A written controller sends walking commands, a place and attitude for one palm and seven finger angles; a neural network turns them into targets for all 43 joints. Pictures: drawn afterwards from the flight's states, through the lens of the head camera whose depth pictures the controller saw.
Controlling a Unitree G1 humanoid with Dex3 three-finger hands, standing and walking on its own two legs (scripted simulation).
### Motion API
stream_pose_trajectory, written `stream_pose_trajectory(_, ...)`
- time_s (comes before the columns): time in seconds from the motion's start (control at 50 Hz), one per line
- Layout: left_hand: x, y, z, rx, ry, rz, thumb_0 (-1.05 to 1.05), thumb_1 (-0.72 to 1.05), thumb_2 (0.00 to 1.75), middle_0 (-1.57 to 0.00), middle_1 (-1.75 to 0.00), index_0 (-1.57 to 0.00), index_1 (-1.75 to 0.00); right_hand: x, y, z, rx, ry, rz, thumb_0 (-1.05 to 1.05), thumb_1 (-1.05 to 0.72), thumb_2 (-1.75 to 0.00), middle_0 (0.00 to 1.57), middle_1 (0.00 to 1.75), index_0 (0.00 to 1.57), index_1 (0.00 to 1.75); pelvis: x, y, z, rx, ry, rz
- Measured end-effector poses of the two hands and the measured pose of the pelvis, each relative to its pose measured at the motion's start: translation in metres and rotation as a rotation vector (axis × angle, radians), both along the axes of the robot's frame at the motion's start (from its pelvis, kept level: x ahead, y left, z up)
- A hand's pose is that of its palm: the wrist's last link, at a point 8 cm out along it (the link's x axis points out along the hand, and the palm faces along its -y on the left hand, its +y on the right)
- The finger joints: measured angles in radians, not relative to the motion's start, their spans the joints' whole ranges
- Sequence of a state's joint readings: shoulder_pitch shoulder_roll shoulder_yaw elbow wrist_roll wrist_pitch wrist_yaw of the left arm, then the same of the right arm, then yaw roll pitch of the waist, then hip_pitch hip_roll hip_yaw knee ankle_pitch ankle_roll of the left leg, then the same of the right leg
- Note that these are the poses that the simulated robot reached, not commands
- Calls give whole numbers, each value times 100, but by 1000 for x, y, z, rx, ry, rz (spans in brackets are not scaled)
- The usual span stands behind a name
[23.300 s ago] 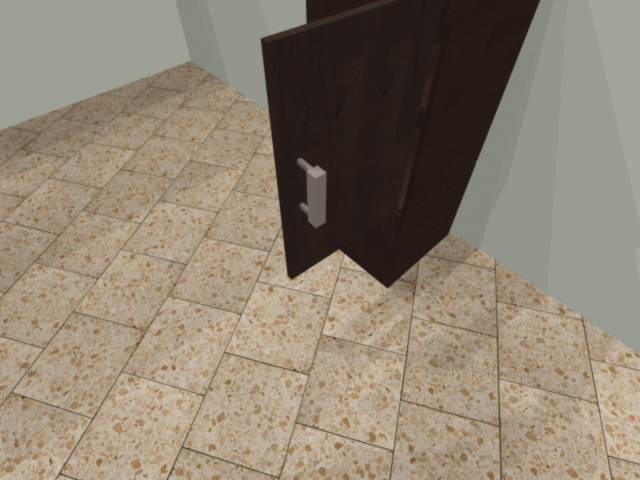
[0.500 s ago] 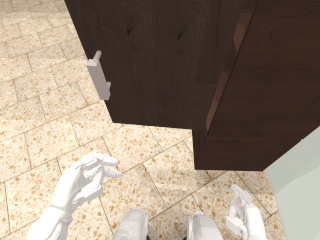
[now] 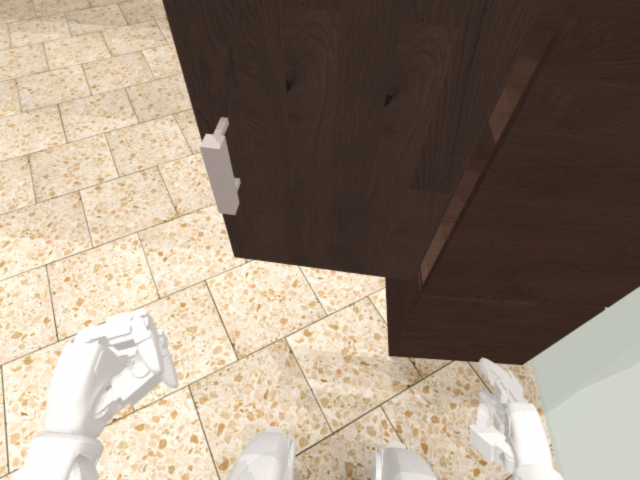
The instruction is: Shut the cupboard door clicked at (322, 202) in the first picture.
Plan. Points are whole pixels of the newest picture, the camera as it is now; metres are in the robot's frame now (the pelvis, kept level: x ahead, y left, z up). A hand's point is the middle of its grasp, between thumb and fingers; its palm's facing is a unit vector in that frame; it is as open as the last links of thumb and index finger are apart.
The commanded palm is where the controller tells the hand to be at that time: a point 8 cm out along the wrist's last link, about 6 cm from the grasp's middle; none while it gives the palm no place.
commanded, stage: raise the hand and make a fist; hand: left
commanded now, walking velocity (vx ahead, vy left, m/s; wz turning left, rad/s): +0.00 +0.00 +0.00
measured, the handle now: (226, 167) +0.52 +0.19 +0.06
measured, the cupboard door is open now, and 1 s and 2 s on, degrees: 86 86 86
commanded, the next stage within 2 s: bring the fist close to the handle in 0.66 s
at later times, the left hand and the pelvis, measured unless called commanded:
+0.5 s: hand (186, 379) +0.22 +0.17 +0.04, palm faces -0.12 -0.99 +0.00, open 3.1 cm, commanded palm +0.20 +0.23 +0.06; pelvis +0.00 -0.01 +0.00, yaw +0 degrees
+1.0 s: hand (185, 339) +0.25 +0.17 +0.06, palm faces -0.07 -1.00 -0.04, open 3.1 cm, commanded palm +0.25 +0.22 +0.06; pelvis -0.01 -0.01 +0.00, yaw +0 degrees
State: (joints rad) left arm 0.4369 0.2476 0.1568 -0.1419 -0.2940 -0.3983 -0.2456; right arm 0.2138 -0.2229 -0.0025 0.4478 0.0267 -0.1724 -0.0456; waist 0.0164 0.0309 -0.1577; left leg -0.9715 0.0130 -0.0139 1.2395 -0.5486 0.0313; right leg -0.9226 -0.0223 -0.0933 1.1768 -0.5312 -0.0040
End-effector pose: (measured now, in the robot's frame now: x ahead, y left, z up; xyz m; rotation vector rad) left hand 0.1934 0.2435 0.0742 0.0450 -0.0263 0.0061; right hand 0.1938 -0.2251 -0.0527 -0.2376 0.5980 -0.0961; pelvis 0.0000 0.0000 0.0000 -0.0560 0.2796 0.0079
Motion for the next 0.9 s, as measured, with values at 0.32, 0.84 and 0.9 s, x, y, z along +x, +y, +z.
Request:
stream_pose_trajectory(0.32, 14, 0, 4, 15, 0, -39, 2, 90, 89, -129, -149, -129, -149, -21, -8, -10, 2, 81, -7, 1, -91, -90, 21, 30, 20, 30, 2, -5, 3, 0, -7, 2)
stream_pose_trajectory(0.84, 6, -25, -20, -20, 111, -110, 2, 90, 90, -130, -150, -130, -150, -20, -20, -8, 5, 43, -31, 1, -91, -90, 21, 30, 20, 30, -2, -13, 2, 14, -10, -5)
stream_pose_trajectory(0.9, 16, -19, -9, -3, 12, -79, 2, 90, 89, -130, -150, -130, -150, -20, -19, -11, -5, 47, -18, 1, -91, -90, 21, 30, 20, 30, -4, -13, -1, 11, -8, -1)
